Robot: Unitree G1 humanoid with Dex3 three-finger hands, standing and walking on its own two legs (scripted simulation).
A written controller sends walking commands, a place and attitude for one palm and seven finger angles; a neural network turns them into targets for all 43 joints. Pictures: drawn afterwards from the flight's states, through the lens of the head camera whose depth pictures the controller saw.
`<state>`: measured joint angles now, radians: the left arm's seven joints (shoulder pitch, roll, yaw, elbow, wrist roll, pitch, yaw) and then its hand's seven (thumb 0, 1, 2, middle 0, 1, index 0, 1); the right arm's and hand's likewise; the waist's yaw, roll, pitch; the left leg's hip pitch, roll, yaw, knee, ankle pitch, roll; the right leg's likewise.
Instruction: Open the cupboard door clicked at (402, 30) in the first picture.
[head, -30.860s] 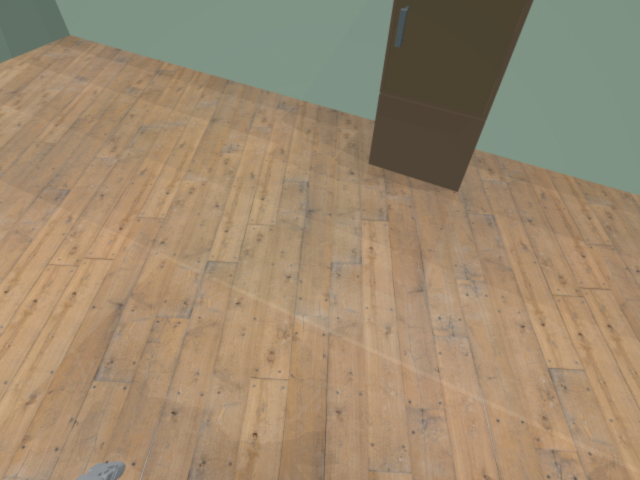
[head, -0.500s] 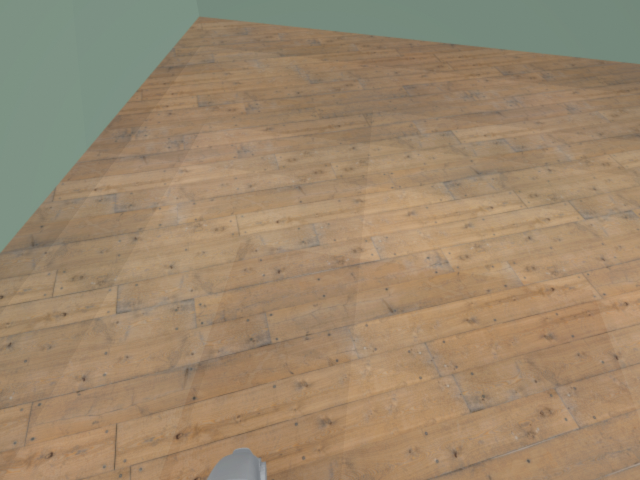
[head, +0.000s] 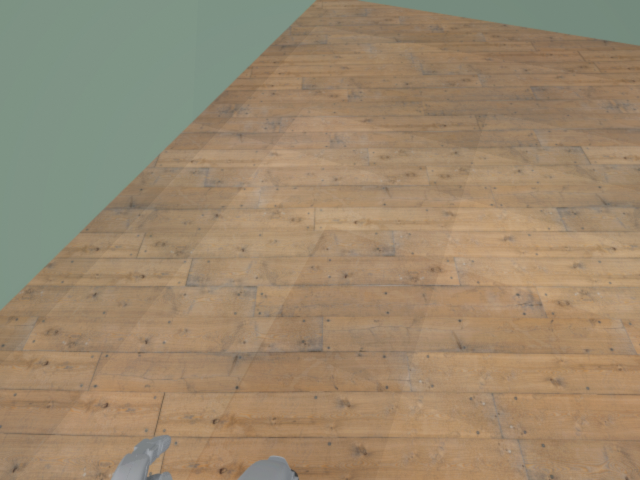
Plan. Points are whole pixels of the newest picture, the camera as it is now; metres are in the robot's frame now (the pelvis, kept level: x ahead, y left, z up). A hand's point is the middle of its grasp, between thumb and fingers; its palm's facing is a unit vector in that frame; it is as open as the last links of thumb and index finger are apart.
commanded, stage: turn to face it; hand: left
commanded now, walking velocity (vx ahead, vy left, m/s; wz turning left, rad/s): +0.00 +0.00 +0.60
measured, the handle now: out of the picture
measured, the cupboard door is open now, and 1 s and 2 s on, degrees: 40 40 40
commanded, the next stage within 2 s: none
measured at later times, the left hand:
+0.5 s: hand out of the picture +0.00 +0.21 -0.17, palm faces +0.37 -0.89 -0.29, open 7.3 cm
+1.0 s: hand out of the picture +0.00 +0.11 -0.14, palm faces +0.61 -0.75 -0.26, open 7.3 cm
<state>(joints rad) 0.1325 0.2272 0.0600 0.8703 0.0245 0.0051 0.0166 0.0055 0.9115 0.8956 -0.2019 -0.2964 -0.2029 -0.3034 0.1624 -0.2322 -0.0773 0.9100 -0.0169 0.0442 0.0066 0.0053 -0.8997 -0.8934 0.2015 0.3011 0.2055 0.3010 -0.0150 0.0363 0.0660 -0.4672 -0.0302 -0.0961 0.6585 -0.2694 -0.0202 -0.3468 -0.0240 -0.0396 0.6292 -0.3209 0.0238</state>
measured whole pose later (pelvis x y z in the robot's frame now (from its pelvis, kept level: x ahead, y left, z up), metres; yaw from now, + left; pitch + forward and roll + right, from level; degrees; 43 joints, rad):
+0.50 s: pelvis +0.03 -0.02 +0.00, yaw +20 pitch +1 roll +1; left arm 0.21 0.27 0.07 0.94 0.02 0.06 0.02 0.01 0.91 0.90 -0.20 -0.30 -0.21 -0.30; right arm 0.10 -0.24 -0.05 0.88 -0.02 0.03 0.01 0.00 -0.90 -0.89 0.20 0.30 0.20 0.30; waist 0.02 -0.05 0.11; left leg -0.31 0.00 0.04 0.61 -0.31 0.00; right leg -0.46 -0.11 -0.08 1.10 -0.53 0.09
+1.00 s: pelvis +0.06 -0.09 +0.02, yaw +39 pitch +0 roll +3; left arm 0.22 0.17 0.03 0.89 0.02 0.00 0.03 0.01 0.92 0.89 -0.21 -0.30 -0.21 -0.30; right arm 0.12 -0.24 -0.08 0.95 -0.01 0.09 0.03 0.01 -0.90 -0.89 0.20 0.30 0.20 0.30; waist -0.01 -0.01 0.11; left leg -0.44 0.03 0.03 0.99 -0.43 -0.07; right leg -0.22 -0.11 -0.25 0.51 -0.29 -0.04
